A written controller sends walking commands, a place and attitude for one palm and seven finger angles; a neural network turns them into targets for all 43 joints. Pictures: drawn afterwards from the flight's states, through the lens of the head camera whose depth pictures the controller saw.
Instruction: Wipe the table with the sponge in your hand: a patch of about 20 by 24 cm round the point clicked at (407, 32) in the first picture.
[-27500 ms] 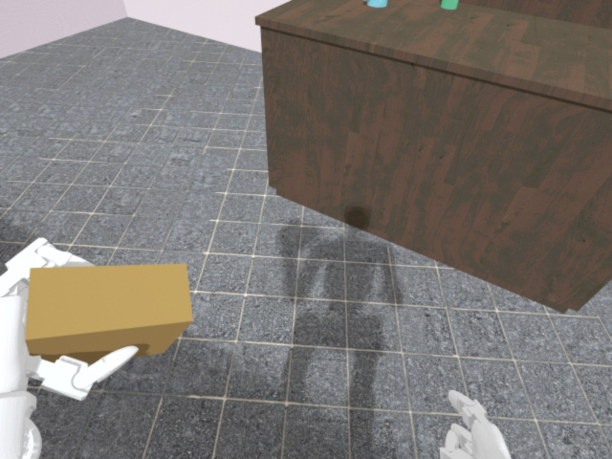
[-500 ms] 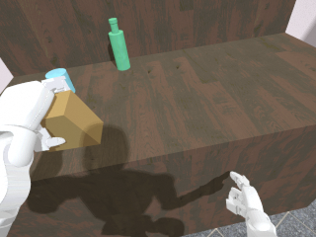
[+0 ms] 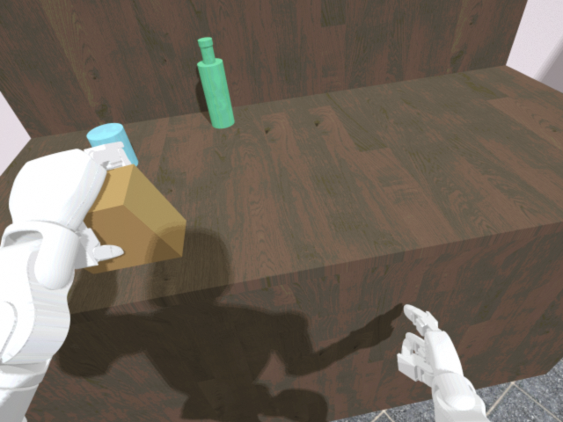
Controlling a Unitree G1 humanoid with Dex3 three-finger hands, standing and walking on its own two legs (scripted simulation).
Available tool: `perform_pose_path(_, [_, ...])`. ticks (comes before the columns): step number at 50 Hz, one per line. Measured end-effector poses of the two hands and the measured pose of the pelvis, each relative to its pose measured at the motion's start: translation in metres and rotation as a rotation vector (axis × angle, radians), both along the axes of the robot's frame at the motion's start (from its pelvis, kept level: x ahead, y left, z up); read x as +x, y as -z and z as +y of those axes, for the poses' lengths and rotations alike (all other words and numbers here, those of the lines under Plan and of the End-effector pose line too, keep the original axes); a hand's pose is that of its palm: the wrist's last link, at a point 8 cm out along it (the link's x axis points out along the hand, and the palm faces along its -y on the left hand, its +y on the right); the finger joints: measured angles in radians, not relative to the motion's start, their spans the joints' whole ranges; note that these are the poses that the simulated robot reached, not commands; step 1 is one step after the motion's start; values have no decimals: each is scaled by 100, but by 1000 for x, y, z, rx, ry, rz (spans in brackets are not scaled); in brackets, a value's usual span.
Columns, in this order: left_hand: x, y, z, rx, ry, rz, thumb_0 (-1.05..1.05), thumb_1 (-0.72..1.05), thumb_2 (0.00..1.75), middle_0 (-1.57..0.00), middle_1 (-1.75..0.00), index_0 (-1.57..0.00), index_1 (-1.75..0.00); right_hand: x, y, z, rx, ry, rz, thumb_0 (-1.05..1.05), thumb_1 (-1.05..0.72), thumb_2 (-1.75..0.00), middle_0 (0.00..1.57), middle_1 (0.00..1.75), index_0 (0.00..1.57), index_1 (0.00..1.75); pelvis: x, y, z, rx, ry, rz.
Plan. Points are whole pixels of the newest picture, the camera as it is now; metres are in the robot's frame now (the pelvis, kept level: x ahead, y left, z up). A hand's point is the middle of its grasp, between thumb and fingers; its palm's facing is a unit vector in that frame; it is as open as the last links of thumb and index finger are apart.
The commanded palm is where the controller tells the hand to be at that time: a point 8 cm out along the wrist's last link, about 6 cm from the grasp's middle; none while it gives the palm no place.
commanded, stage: move the sponge above the wiping area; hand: left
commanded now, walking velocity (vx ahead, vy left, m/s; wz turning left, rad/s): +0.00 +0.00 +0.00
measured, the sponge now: (122, 232) +0.26 +0.27 +0.18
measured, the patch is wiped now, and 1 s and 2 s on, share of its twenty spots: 0.05 0.05 0.05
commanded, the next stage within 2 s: none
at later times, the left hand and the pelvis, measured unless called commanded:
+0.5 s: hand (116, 203) +0.28 +0.27 +0.22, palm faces +0.23 -0.05 -0.97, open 10.2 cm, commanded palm +0.23 +0.27 +0.28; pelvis +0.00 -0.01 +0.00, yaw +0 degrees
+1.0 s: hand (126, 206) +0.30 +0.29 +0.19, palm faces +0.13 -0.04 -0.99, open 10.2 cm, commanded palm +0.26 +0.28 +0.27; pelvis +0.01 +0.00 +0.00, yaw +1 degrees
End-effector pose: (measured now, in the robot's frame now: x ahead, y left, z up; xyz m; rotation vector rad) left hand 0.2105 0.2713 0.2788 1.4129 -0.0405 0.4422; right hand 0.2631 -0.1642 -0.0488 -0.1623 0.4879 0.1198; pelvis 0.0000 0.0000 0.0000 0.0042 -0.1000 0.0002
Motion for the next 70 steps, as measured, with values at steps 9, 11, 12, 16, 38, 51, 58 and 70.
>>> perform_pose_path(9, [16,9,5,14,-40,76,-1,-52,104,-74,-132,-74,-134,-3,1,-8,-4,17,-8,1,-90,-90,21,30,20,30,-2,0,-4,-1,-3,2])
perform_pose_path(11, [19,12,3,16,-33,91,-1,-52,104,-74,-132,-73,-134,-4,2,-9,-6,21,-6,1,-90,-90,21,30,20,30,-2,0,-4,0,-3,4])
perform_pose_path(12, [21,13,1,20,-25,97,-1,-52,104,-74,-132,-73,-134,-4,3,-10,-7,22,-5,1,-90,-90,21,30,20,30,-1,0,-4,0,-3,5])
perform_pose_path(16, [25,15,-9,36,11,104,-1,-52,104,-74,-132,-73,-134,-5,5,-12,-6,24,3,1,-90,-90,21,30,20,30,0,0,-4,2,0,9])
perform_pose_path(38, [44,32,8,44,-55,192,-1,-52,104,-74,-132,-73,-134,-1,13,-18,-27,37,39,1,-90,-90,20,30,20,30,10,0,-3,1,-4,29])
perform_pose_path(51, [63,37,10,42,-62,204,-1,-52,104,-74,-132,-73,-134,6,13,-6,-16,15,46,1,-90,-90,21,30,20,30,14,-1,-1,1,-13,41])
perform_pose_path(58, [77,41,9,48,-58,227,-1,-52,104,-74,-132,-73,-134,5,15,-7,-16,18,59,1,-90,-90,21,30,20,30,17,-1,-1,1,-12,51])
perform_pose_path(70, [67,32,14,36,-80,192,0,-52,104,-74,-132,-73,-134,7,20,-19,-30,36,86,1,-90,-90,21,30,20,30,24,-2,-1,2,-6,59])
